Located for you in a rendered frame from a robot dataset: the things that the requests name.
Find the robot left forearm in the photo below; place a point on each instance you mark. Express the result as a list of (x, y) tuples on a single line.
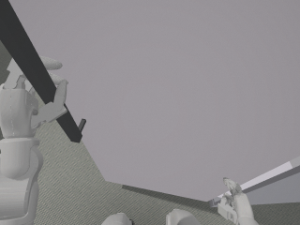
[(20, 164)]

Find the robot thigh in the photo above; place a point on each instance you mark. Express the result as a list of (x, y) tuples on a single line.
[(117, 219), (181, 217)]

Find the robot left hand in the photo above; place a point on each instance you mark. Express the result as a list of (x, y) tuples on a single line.
[(18, 101)]

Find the left robot thigh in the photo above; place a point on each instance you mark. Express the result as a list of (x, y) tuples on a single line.
[(117, 219)]

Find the handle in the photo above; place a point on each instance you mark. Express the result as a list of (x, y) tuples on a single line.
[(20, 47)]

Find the right robot thigh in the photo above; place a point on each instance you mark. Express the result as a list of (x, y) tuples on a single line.
[(181, 217)]

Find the robot right hand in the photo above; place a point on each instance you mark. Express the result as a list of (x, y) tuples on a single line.
[(237, 206)]

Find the fridge door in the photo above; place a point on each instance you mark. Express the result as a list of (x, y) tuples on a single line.
[(176, 94)]

